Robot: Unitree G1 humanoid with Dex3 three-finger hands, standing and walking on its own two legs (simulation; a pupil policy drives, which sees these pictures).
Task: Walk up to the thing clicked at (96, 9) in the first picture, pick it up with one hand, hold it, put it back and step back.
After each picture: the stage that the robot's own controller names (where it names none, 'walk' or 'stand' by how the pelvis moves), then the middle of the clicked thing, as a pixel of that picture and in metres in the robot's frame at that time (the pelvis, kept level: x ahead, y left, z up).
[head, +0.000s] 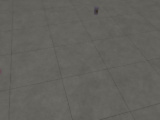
stand; (96, 10) +2.33 -0.30 -0.72
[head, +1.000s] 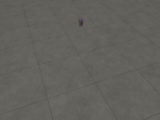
walk; (80, 22) +2.21 +0.11 -0.71
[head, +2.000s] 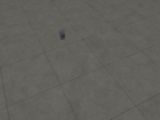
walk; (62, 34) +1.60 +0.27 -0.72
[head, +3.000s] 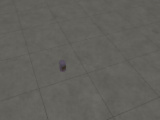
walk; (62, 65) +1.08 +0.19 -0.71
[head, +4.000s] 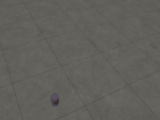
walk; (54, 99) +0.69 +0.16 -0.70
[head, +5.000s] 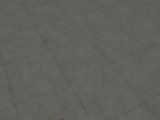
stand; out of the picture +0.46 +0.13 -0.70
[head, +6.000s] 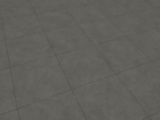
stand; out of the picture +0.43 +0.11 -0.72
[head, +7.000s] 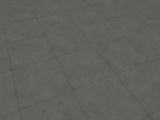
stand; out of the picture +0.45 +0.12 -0.73
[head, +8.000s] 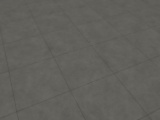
stand; out of the picture +0.43 +0.14 -0.73
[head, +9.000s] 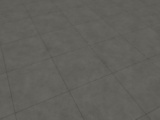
stand; out of the picture +0.43 +0.14 -0.73
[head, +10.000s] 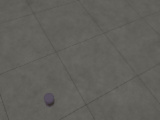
go down; (49, 100) +0.46 +0.14 -0.60
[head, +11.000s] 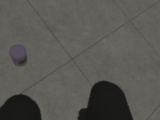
go down; (19, 56) +0.52 +0.17 -0.31
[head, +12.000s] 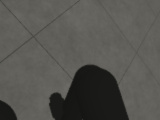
close in; out of the picture +0.51 +0.22 -0.24
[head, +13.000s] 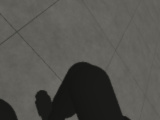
close; out of the picture +0.51 +0.24 -0.25
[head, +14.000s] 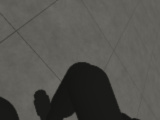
lift; out of the picture +0.49 +0.22 -0.25
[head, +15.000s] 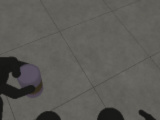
lift; (31, 82) +0.36 +0.16 -0.04
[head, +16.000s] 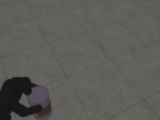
hold; (40, 104) +0.30 +0.14 -0.01
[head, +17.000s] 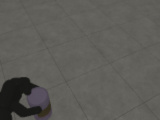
hold; (40, 104) +0.30 +0.14 +0.00
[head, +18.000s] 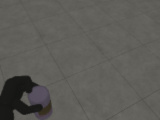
crouch; (41, 103) +0.31 +0.14 -0.02
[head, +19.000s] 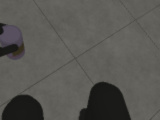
crouch; (12, 43) +0.49 +0.15 -0.10
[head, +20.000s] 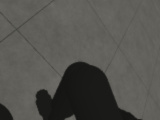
lower; out of the picture +0.47 +0.24 -0.25
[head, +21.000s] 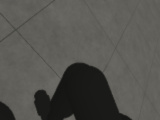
lower; out of the picture +0.47 +0.23 -0.25
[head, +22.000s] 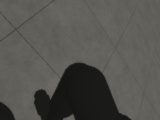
lower; out of the picture +0.47 +0.23 -0.26
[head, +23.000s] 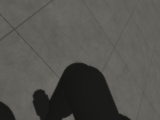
lower; out of the picture +0.48 +0.23 -0.26
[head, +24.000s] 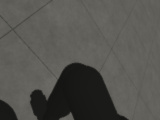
open; out of the picture +0.48 +0.20 -0.27
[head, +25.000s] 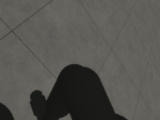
withdraw; out of the picture +0.47 +0.20 -0.28
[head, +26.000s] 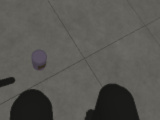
walk; (39, 60) +0.48 +0.14 -0.30
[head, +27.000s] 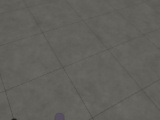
stand; out of the picture +0.42 +0.09 -0.63
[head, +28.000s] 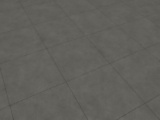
stand; out of the picture +0.40 +0.09 -0.66
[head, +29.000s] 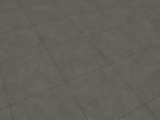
stand; out of the picture +0.40 +0.09 -0.65
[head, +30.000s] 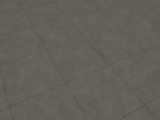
stand; out of the picture +0.40 +0.09 -0.65
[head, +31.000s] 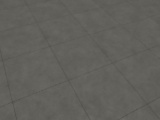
stand; out of the picture +0.40 +0.09 -0.66
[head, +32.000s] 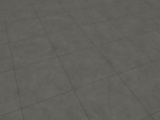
walk; out of the picture +0.41 +0.09 -0.72
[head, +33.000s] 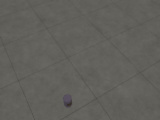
walk; (67, 101) +0.56 +0.11 -0.69
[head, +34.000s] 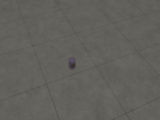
walk; (72, 63) +0.95 +0.07 -0.69
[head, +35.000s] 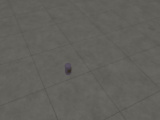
stand; (68, 69) +1.07 +0.12 -0.71
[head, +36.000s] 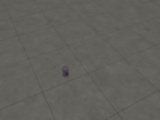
stand; (65, 71) +1.06 +0.13 -0.73
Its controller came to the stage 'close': yes
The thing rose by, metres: 0.71
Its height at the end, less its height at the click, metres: +0.00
